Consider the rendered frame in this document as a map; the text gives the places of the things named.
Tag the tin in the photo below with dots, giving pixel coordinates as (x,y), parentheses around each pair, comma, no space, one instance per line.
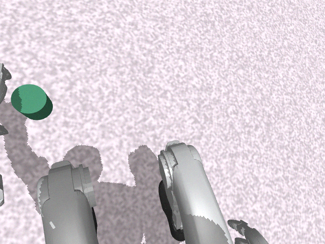
(31,101)

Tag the left robot hand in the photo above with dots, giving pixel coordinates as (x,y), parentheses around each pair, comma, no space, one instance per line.
(4,75)

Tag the right robot foot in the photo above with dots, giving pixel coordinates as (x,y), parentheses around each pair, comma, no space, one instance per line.
(177,234)

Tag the right robot hand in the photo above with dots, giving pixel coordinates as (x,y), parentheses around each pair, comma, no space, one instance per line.
(251,234)

